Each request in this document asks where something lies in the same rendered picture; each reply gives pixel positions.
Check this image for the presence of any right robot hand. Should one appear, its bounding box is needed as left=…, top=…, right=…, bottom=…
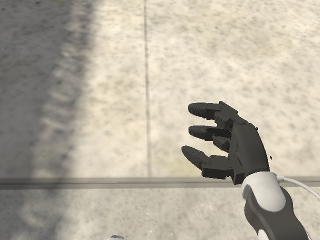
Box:
left=181, top=101, right=272, bottom=185

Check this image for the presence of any right robot forearm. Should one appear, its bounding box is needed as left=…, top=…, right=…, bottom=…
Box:
left=240, top=171, right=312, bottom=240

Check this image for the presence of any left robot shin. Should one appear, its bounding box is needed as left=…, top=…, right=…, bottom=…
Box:
left=110, top=234, right=124, bottom=239

